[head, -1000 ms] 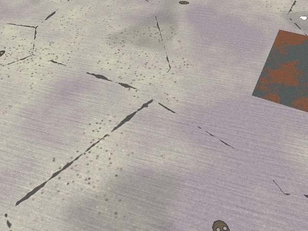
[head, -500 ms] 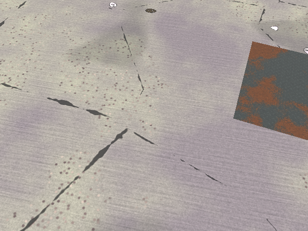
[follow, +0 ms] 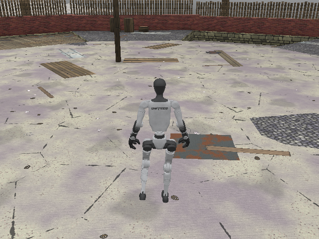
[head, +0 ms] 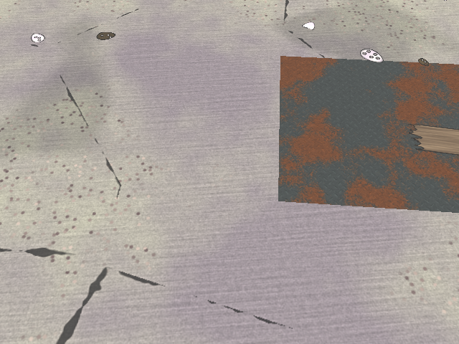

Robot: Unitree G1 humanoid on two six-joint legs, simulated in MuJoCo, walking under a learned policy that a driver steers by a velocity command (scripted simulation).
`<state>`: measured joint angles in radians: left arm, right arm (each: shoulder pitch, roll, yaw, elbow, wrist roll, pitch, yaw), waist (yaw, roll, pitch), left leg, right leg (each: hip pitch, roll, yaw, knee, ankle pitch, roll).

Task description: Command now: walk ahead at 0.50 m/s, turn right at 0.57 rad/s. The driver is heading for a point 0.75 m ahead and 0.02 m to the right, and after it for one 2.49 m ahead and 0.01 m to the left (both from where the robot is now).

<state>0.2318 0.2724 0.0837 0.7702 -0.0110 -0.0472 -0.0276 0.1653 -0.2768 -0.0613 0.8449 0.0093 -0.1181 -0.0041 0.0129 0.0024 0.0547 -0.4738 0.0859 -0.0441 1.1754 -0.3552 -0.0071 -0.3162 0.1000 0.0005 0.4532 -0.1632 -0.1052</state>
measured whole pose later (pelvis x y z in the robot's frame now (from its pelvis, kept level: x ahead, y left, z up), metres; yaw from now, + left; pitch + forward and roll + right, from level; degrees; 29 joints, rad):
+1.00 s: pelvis +0.52 -0.09 +0.01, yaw -15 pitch +1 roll -1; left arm 0.24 0.25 0.06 0.75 0.01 -0.08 -0.02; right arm 0.25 -0.31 -0.06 0.87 0.03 -0.06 0.01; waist 0.00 0.05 0.02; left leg -0.54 0.09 -0.04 1.14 -0.30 0.01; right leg -0.24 0.03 -0.10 0.39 -0.18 -0.06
